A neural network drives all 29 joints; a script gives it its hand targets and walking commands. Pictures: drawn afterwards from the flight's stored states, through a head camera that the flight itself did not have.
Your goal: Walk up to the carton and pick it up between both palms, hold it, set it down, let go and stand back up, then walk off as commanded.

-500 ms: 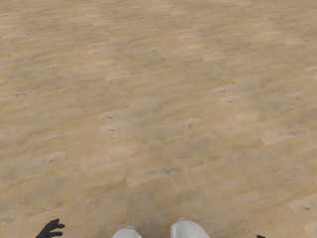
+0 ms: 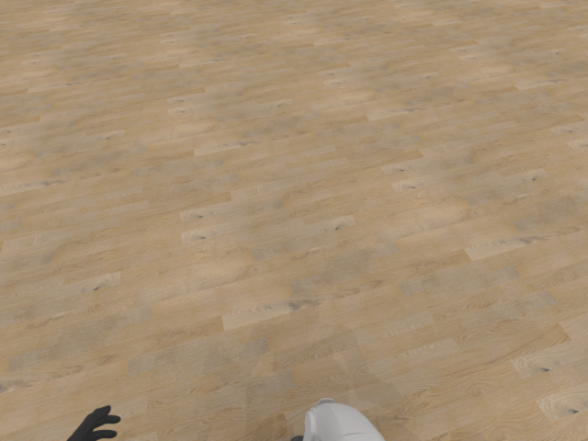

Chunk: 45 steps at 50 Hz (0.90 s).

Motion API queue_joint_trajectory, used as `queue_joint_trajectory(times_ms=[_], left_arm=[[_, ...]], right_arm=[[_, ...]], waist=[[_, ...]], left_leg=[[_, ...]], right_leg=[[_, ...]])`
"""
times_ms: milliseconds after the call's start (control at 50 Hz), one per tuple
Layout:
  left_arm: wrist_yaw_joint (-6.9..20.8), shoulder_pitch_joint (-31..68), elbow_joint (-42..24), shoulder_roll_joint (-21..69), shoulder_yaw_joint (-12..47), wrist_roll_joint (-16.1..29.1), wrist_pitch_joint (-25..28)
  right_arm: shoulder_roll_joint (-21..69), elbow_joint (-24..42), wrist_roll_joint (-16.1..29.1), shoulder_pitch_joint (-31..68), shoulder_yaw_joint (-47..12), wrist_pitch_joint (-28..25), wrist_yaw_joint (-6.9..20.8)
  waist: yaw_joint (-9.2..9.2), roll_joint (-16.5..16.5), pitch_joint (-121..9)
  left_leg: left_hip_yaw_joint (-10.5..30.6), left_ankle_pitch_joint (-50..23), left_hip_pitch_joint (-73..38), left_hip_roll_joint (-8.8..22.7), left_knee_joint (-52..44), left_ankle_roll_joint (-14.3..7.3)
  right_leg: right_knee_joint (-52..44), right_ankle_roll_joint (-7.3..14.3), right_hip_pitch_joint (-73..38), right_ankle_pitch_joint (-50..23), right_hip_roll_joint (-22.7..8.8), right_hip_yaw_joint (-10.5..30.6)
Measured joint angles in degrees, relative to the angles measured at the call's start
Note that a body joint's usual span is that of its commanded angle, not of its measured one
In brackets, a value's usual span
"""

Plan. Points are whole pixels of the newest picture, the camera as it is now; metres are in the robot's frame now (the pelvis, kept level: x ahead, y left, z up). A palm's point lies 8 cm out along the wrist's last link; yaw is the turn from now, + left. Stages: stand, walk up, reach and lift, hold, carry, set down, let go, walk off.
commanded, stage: walk up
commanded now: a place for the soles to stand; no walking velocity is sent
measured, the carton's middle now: out of the picture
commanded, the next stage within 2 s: none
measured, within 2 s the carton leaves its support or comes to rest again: neither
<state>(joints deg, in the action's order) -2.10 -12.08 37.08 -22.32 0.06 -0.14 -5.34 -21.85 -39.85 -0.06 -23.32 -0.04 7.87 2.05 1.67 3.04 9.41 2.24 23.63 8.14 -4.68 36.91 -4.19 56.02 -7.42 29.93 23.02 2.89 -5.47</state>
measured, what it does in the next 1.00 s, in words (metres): walks backwards: right foot, then left foot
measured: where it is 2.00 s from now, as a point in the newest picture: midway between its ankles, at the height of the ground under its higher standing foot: outside the picture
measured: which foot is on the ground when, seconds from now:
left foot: down 0.00-0.10, up 0.12-0.44, down 0.46-0.58, up 0.60-0.90, down 0.92-1.00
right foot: up 0.00-0.08, down 0.10-0.46, up 0.48-0.56, down 0.58-0.90, up 0.92-1.00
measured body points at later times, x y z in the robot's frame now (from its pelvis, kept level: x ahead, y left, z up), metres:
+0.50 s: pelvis -0.12 -0.11 -0.01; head -0.10 -0.14 +0.44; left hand -0.01 +0.20 -0.08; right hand -0.09 -0.41 -0.14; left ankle -0.14 +0.04 -0.71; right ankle -0.01 -0.11 -0.69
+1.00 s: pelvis -0.27 -0.22 +0.00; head -0.27 -0.24 +0.44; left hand -0.19 +0.10 -0.08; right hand -0.21 -0.51 -0.14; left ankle -0.28 -0.06 -0.71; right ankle -0.18 -0.24 -0.66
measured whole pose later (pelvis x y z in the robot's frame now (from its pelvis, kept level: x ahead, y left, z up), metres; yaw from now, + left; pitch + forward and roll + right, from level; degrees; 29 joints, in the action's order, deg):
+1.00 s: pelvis -0.27 -0.22 +0.00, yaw +5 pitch -8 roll +5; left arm -4.6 -16.8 37.1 -22.4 0.1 -0.2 -3.9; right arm -22.1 -40.2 -1.3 -22.7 -0.1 9.8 3.7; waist 1.0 1.7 6.9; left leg 4.4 24.6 10.4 -5.1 41.5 -5.3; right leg 65.0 -7.1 30.1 27.7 1.0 -4.1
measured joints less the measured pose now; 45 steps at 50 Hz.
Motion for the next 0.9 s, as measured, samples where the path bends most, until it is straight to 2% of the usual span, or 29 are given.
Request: queue_joint_trajectory(times_ms=[40, 60, 100, 160, 200, 220, 240, 300, 320, 360, 400, 420, 440, 460, 500, 540, 580, 620, 640, 680, 740, 800, 860, 880, 900], left_arm=[[0.0, -1.12, -0.07, 0.98, 0.0, 0.0, 0.05], [0.01, -1.57, -0.15, 1.19, 0.01, 0.01, 0.39], [0.01, -2.0, -0.25, 1.09, -0.01, 0.01, 1.9], [-0.02, -1.88, -0.1, 1.96, 0.0, 0.01, 2.69], [-0.05, -1.96, -0.12, 2.75, -0.01, 0.01, 2.68], [-0.19, -1.96, -0.13, 3.11, -0.01, 0.01, 2.68], [-0.35, -1.97, -0.14, 3.32, -0.01, 0.01, 2.66], [-0.72, -1.98, -0.15, 3.13, -0.02, 0.01, 2.65], [-0.81, -1.96, -0.16, 2.9, -0.02, 0.01, 2.63], [-0.9, -1.6, -0.16, 2.3, -0.02, 0.01, 2.54], [-1.05, -1.27, -0.14, 1.69, -0.01, 0.01, 2.28], [-1.16, -1.27, -0.13, 1.28, -0.01, 0.0, 2.12], [-1.22, -1.26, -0.13, 0.7, -0.02, 0.0, 2.09], [-1.35, -1.2, -0.08, -0.09, -0.04, 0.0, 2.08], [-1.54, -1.15, -0.01, -1.15, -0.01, 0.0, 1.5], [-1.55, -2.24, -0.11, -0.39, 0.02, 0.01, 1.37], [-1.55, -3.75, -0.21, -0.32, 0.0, 0.01, 2.86], [-1.55, -3.78, -0.1, -0.05, 0.02, -0.02, 3.11], [-1.55, -3.81, -0.09, 0.47, 0.02, -0.01, 2.77], [-1.66, -3.88, -0.13, 1.72, 0.01, -0.01, 2.38], [-1.77, -3.9, -0.14, 2.46, 0.0, -0.02, 2.34], [-2.06, -3.69, -0.16, 2.32, -0.01, -0.02, 2.34], [-2.12, -3.56, -0.15, 1.99, 0.01, -0.02, 2.34], [-2.12, -3.56, -0.14, 1.63, 0.01, -0.02, 2.29], [-2.14, -3.55, -0.13, 1.15, 0.0, -0.02, 2.28]], right_arm=[[0.11, 0.08, -0.06, 0.86, 0.02, -0.55, -0.33], [0.12, 0.12, -0.09, 2.01, 0.01, -0.94, -0.56], [0.02, 0.14, -0.1, 5.16, -0.02, -2.0, -0.96], [-0.23, 0.04, -0.11, 10.69, 0.0, -2.6, -1.59], [-0.53, 0.04, -0.1, 11.76, -0.02, -2.54, -1.72], [-0.78, 0.04, -0.1, 12.18, -0.02, -2.41, -1.72], [-0.95, 0.06, -0.1, 12.46, -0.02, -2.3, -1.72], [-0.95, 0.05, -0.09, 11.67, -0.05, -2.21, -1.05], [-0.86, 0.04, -0.09, 10.74, -0.06, -2.21, -0.71], [-0.8, 0.04, -0.1, 8.09, -0.05, -2.24, -0.17], [-0.9, 0.05, -0.1, 5.02, -0.04, -2.15, 0.0], [-0.94, 0.05, -0.1, 3.56, -0.04, -2.0, 0.07], [-1.05, 0.06, -0.09, 2.25, -0.04, -1.93, 0.22], [-1.23, -0.04, -0.1, 1.51, -0.02, -1.63, 0.39], [-0.53, -0.23, -0.29, 1.53, -0.02, 0.26, 0.4], [-0.59, -0.13, -0.91, 2.02, -0.01, 0.78, 0.16], [-0.53, -0.09, -1.13, 4.21, -0.02, 0.28, -0.45], [-0.16, -0.11, -1.12, 7.91, -0.03, -0.53, -0.93], [-0.15, -0.13, -1.12, 8.8, -0.03, -0.78, -0.97], [-0.44, -0.13, -1.12, 10.29, -0.04, -0.77, -0.93], [-0.51, -0.12, -1.11, 11.19, -0.07, -0.94, -0.02], [-0.48, -0.15, -1.11, 8.74, -0.06, -0.89, 0.97], [-0.73, -0.1, -1.11, 4.57, -0.06, -0.95, 1.39], [-0.81, -0.1, -1.11, 3.15, -0.06, -1.03, 1.55], [-1.0, -0.1, -1.11, 1.74, -0.05, -1.14, 1.71]], waist=[[-0.08, 0.12, -1.5], [-0.2, 0.16, -2.35], [-0.72, 0.26, -2.82], [-0.75, -1.95, 0.55], [-1.17, -2.29, 0.54], [-1.45, -2.61, 0.52], [-1.59, -3.0, 0.49], [-1.59, -3.79, 0.28], [-1.58, -3.86, -0.11], [-1.51, -3.9, -0.7], [-1.07, -3.94, -0.77], [-0.78, -3.96, -0.78], [-0.7, -4.0, -0.75], [-0.66, -3.9, -0.73], [-0.7, -1.16, 0.68], [-0.8, -0.92, -0.28], [-1.24, -0.88, -1.66], [-1.31, -1.57, 1.25], [-1.33, -1.9, 1.54], [-1.75, -2.4, 1.43], [-1.92, -2.74, 1.03], [-1.79, -2.73, -0.94], [-1.45, -2.83, -2.43], [-1.16, -2.85, -2.47], [-0.9, -3.14, -2.46]], left_leg=[[-0.06, -0.3, 0.56, 0.27, 0.29, 0.01], [-0.1, -0.81, 1.71, 0.4, 0.45, 0.55], [-0.14, -1.28, 4.73, 0.53, 2.39, 2.29], [2.33, 5.83, 8.33, -0.09, 11.86, 2.43], [2.38, 4.88, 11.44, -2.0, 18.21, 2.43], [2.42, 2.92, 12.73, -2.53, 20.08, 2.44], [2.45, 0.89, 13.62, -2.65, 20.66, 2.44], [2.45, -1.88, 14.3, -2.66, 20.67, 2.44], [2.45, -1.94, 14.27, -2.67, 20.58, 2.44], [2.48, -1.57, 13.2, -2.66, 18.73, 2.44], [2.55, -1.13, 9.36, -2.52, 12.49, 2.15], [2.6, -1.74, 6.52, -2.12, 8.08, 1.13], [2.67, -3.32, 3.54, -1.34, 3.28, -0.76], [2.69, -1.14, 1.65, -0.19, 0.26, -2.0], [1.7, 1.59, 1.64, -0.95, 3.24, 0.61], [1.65, 1.71, 3.22, -1.11, 6.0, 1.3], [1.61, 2.01, 7.51, -1.1, 9.82, 1.58], [2.58, 5.93, 10.04, -1.25, 16.4, 1.58], [2.61, 6.42, 11.62, -1.61, 19.48, 1.59], [2.64, 4.95, 14.36, -2.53, 23.59, 1.59], [2.66, 1.07, 15.54, -2.64, 24.14, 1.59], [2.65, 0.09, 15.16, -2.64, 24.09, 1.59], [2.75, 0.5, 10.38, -2.52, 16.19, 1.59], [2.79, 0.53, 7.18, -2.1, 11.17, 0.51], [2.89, 0.12, 3.42, -1.06, 5.08, -1.62]], right_leg=[[10.74, 1.16, -0.24, 2.96, -0.81, 3.33], [9.93, 2.51, -1.54, 3.47, -2.08, 4.82], [-5.43, 4.4, -7.76, 1.1, -6.01, 5.99], [-5.8, 11.1, -8.03, -0.02, -4.53, 3.81], [-6.73, 11.65, -8.01, -1.56, -5.25, 3.1], [-7.92, 10.82, -7.98, -2.48, -5.39, 2.95], [-9.5, 8.83, -7.96, -3.56, -5.37, 2.78], [-15.98, 0.75, -8.31, -7.66, -4.54, 1.98], [-18.48, -1.03, -8.31, -9.23, -3.98, 1.55], [-23.02, -2.65, -8.29, -12.61, -2.79, 0.36], [-24.85, -2.84, -8.21, -14.83, -1.73, -0.95], [-24.41, -2.85, -8.02, -14.97, -1.05, -1.59], [-22.45, -3.3, -7.16, -13.94, -0.08, -1.99], [-17.73, -3.43, -4.85, -9.7, 1.04, -2.0], [-3.16, -1.74, -2.07, 0.14, -0.05, 0.23], [5.5, 1.5, -2.46, 5.22, -1.59, 3.48], [-2.14, 4.07, -5.34, 4.81, -4.89, 5.47], [-1.01, 9.94, -5.04, 1.05, -4.31, 3.8], [-0.95, 11.11, -5.06, -0.05, -4.55, 2.91], [-2.59, 9.58, -5.02, -1.56, -5.04, 2.03], [-8.55, 3.46, -5.13, -5.71, -4.76, 1.25], [-16.89, 0.57, -5.12, -11.55, -3.76, -0.34], [-23.5, -1.41, -5.07, -16.71, -2.77, -2.03], [-24.19, -2.62, -5.06, -17.44, -2.31, -2.56], [-23.02, -3.84, -4.44, -15.99, -1.35, -2.97]])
